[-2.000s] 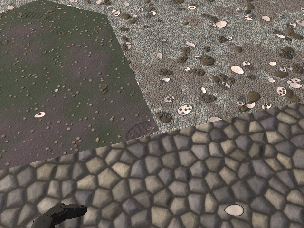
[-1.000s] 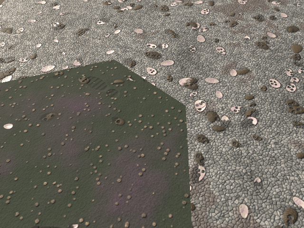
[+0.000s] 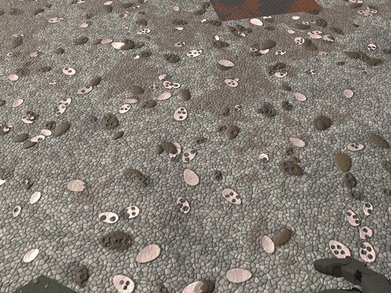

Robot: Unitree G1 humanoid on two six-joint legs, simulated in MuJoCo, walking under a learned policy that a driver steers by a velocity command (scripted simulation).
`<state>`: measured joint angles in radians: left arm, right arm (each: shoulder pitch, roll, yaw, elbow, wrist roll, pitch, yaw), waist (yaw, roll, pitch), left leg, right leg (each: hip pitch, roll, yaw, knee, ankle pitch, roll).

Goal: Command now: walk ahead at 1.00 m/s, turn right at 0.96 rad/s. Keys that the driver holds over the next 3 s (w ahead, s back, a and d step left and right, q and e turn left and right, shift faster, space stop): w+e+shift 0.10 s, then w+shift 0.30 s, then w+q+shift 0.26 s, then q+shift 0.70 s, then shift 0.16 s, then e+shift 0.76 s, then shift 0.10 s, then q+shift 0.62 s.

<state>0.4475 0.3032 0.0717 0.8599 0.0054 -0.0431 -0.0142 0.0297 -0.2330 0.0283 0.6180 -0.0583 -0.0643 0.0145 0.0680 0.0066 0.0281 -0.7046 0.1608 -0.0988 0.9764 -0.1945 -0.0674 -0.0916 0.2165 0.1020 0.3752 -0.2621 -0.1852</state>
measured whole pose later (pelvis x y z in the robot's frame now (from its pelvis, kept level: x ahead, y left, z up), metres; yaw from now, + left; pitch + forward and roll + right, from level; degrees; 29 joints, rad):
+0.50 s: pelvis +0.46 +0.03 +0.00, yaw -15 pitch +2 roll +2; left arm -0.02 0.30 -0.01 0.62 0.05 -0.05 -0.08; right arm 0.59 -0.29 -0.04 0.93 -0.01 -0.10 0.02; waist -0.11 -0.04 -0.01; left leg 0.07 -0.05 0.04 0.19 -0.30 0.01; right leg -0.72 -0.05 0.03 0.79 -0.05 -0.07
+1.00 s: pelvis +0.86 -0.04 -0.02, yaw +6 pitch +0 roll -3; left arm 0.26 0.32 0.07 0.80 -0.04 -0.06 0.05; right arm 0.10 -0.35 -0.08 0.66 0.02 -0.03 0.06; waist 0.05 0.03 0.09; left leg -0.58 -0.01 0.10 0.61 0.06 0.08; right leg 0.03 -0.03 -0.28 0.58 -0.48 0.02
